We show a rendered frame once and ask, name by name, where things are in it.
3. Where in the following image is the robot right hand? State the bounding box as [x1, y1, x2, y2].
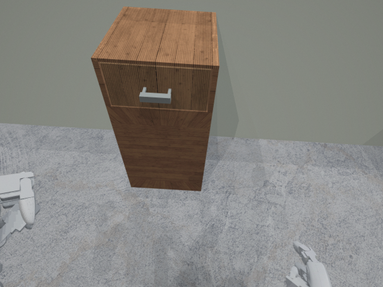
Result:
[286, 241, 332, 287]

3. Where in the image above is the cabinet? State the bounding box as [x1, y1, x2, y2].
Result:
[91, 7, 220, 191]

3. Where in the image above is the handle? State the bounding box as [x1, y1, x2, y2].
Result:
[139, 87, 171, 104]

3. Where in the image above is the drawer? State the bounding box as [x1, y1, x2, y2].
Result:
[100, 62, 211, 111]

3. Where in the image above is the robot left hand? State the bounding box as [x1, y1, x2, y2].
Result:
[0, 172, 41, 248]

